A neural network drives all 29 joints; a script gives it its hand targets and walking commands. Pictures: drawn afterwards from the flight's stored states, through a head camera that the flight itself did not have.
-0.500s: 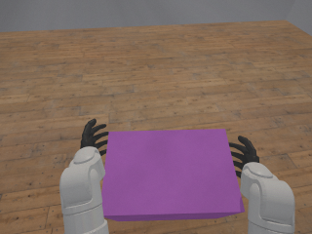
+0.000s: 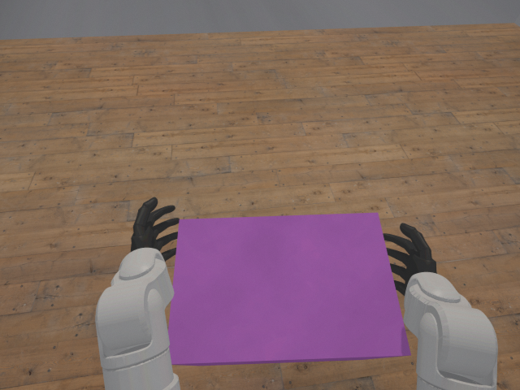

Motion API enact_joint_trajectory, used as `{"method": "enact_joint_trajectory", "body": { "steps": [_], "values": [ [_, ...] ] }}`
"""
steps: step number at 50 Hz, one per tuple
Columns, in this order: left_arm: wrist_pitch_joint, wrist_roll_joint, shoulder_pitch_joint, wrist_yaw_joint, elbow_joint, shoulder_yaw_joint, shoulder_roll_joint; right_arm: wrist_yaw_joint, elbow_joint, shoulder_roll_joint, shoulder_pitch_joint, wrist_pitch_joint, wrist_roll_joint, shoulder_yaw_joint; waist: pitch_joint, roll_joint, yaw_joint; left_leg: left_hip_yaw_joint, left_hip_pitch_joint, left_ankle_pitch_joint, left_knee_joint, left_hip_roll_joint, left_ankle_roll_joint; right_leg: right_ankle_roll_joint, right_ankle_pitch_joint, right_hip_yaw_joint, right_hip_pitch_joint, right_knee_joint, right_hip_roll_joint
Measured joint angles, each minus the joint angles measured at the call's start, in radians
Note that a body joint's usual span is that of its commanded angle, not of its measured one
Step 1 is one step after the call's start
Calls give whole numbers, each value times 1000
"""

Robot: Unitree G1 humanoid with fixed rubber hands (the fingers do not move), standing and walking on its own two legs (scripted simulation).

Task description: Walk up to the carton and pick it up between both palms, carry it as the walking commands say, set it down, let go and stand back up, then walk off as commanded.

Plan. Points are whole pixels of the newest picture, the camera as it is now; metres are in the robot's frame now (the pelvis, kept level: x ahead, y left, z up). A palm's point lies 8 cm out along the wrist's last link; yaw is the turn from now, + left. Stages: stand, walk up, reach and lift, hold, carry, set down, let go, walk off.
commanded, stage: carry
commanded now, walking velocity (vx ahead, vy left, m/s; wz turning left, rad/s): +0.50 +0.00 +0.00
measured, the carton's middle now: (279, 296) +0.26 +0.02 -0.01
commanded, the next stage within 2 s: none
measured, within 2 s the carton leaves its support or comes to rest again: neither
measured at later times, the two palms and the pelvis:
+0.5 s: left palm (158, 102) +0.58 +0.27 +0.10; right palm (341, 114) +0.58 -0.09 +0.09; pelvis +0.33 +0.06 +0.01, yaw +2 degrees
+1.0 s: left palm (167, 23) +0.89 +0.32 +0.11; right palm (307, 33) +0.90 -0.03 +0.10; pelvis +0.65 +0.11 +0.01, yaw +5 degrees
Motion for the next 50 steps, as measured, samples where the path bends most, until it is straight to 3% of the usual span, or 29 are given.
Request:
{"method": "enact_joint_trajectory", "body": {
  "steps": [2, 3, 5, 7, 9, 12, 15, 16, 19, 21, 24, 26, 29, 31, 33, 35, 36, 38, 41, 45, 47, 50],
  "values": [
    [-6, -5, 1, 0, -8, -4, 0, -4, -19, 0, 2, 0, 1, 0, 4, -2, 2, 2, -1, -47, 107, -5, 0, -5, 109, -11, 51, -137, 10],
    [-10, -6, 7, 0, -7, -7, 0, -6, -20, -1, 3, 0, 1, -1, 12, 8, 2, 2, -22, -54, 223, -1, 0, -32, 118, -16, 79, -133, 12],
    [-5, -6, 13, 0, -7, -9, 0, -5, -20, -1, 9, 5, 1, -1, 26, 13, 3, 4, -122, -30, 514, -9, 0, -59, 68, -22, 131, -113, 4],
    [1, -6, 14, 0, -7, -10, -1, -4, -21, -1, 10, 10, 1, -1, 29, 10, 1, 1, -219, -32, 684, -20, 0, -61, 25, -23, 198, -134, -15],
    [3, -5, 14, 0, -8, -10, -1, -4, -22, -2, 10, 12, 1, -1, 25, 11, 0, -1, -278, -28, 653, -14, 0, -61, -3, -24, 266, -170, -32],
    [3, -5, 14, -1, -8, -10, -1, -3, -22, -2, 10, 12, 1, -1, 16, 12, -1, -2, -310, -6, 423, 0, 0, -47, -46, -25, 359, -211, -55],
    [3, -5, 15, -1, -8, -10, 0, -3, -22, -2, 10, 12, 1, -1, -4, 12, -1, -2, -306, 145, 185, 0, -3, -10, -115, -26, 420, -199, -75],
    [4, -3, 18, -1, -7, -10, 0, -4, -22, -1, 13, 14, 1, 2, -13, 2, -2, 7, -299, 155, 191, -8, -11, -7, -138, -26, 415, -156, -90],
    [8, -2, 21, -3, -7, -10, 1, -5, -22, -1, 14, 19, 1, 3, -13, 12, -4, 13, -241, 92, 176, -6, -9, -6, -154, -31, 286, 194, -81],
    [8, -1, 21, -3, -8, -10, 1, -5, -22, -1, 13, 19, 1, 3, -13, 16, -3, 14, -188, 88, 113, 2, -13, -6, -198, -29, 184, 329, -51],
    [0, -2, 21, -7, -10, -10, 2, -5, -24, 0, 13, 9, 1, 3, 3, 15, -2, 15, -99, 82, 23, 8, -12, -7, -210, -27, 67, 311, -28],
    [-1, -2, 21, -7, -21, -11, 2, -2, -25, 0, 13, 0, 1, 4, 23, 15, -1, 16, -40, 63, -14, 7, -12, -7, -158, -26, 18, 214, -26],
    [-1, -2, 21, -7, -33, -11, 2, -2, -37, 0, 14, -2, 1, 8, 33, 15, 0, 17, 23, 6, -11, 7, -13, -7, 5, -26, 9, -11, -12],
    [-4, -6, 23, -7, -35, -12, 2, -6, -47, 0, 15, 0, 1, 9, 35, 13, 1, 19, 19, -47, 113, 4, -14, -20, 145, -30, 57, -136, -5],
    [-5, -8, 31, -7, -35, -15, 2, -8, -47, -1, 18, 3, 1, 9, 52, 24, 3, 21, -58, -54, 396, 5, -15, -65, 119, -35, 103, -102, -5],
    [2, -8, 32, -7, -35, -16, 2, -8, -47, -1, 23, 8, 1, 9, 59, 21, 2, 20, -165, -50, 641, -13, -15, -76, 56, -35, 167, -118, -20],
    [4, -8, 34, -7, -35, -16, 1, -8, -48, -1, 23, 11, 1, 9, 56, 22, 1, 18, -205, -35, 686, -15, -15, -76, 38, -36, 204, -138, -26],
    [5, -8, 35, -7, -35, -16, 1, -8, -49, -1, 22, 12, 1, 9, 47, 23, 0, 16, -259, -14, 648, -10, -15, -75, 18, -38, 274, -183, -38],
    [5, -7, 35, -9, -35, -16, 1, -8, -49, -2, 23, 13, 1, 9, 36, 24, -2, 15, -288, 10, 426, 2, -15, -64, -17, -39, 369, -232, -52],
    [13, -5, 35, -9, -35, -16, 2, -8, -49, -2, 22, 21, 1, 9, 6, 24, -2, 15, -284, 199, 133, 3, -15, -23, -104, -40, 446, -222, -63],
    [16, -2, 36, -9, -33, -16, 2, -9, -48, -1, 24, 25, 1, 10, -2, 9, -3, 27, -267, 191, 161, -5, -15, -20, -111, -42, 407, -72, -83],
    [23, 0, 36, -9, -33, -16, 2, -10, -49, -1, 24, 31, 1, 11, -2, 20, -4, 27, -207, 124, 118, 8, -14, -20, -161, -43, 248, 267, -57]
  ]
}}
